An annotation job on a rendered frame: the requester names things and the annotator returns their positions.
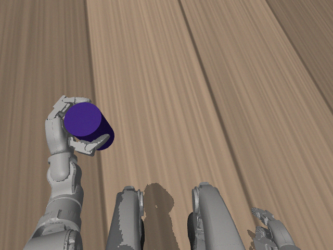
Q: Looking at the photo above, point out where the can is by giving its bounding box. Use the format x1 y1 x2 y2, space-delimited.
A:
64 102 114 151

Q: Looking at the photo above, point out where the left robot hand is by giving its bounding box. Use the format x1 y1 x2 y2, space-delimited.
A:
45 95 110 157

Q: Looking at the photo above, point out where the left robot arm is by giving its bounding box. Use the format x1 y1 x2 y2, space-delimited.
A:
23 152 84 250

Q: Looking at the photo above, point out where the right robot hand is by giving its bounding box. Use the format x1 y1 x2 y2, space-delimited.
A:
251 207 295 250

